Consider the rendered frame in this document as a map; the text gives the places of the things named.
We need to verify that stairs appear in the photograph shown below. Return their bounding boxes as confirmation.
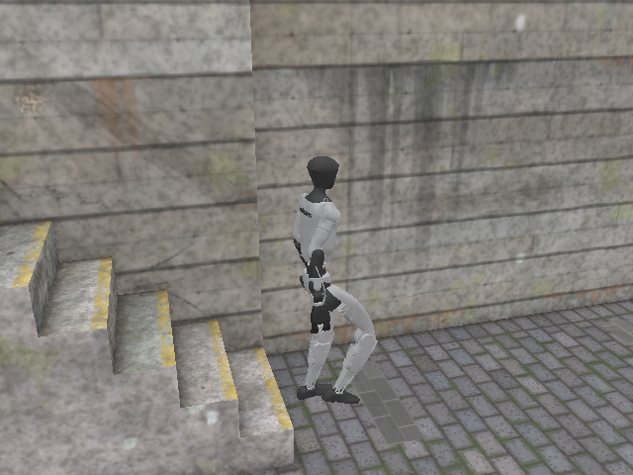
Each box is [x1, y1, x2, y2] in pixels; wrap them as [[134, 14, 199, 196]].
[[0, 221, 294, 475]]

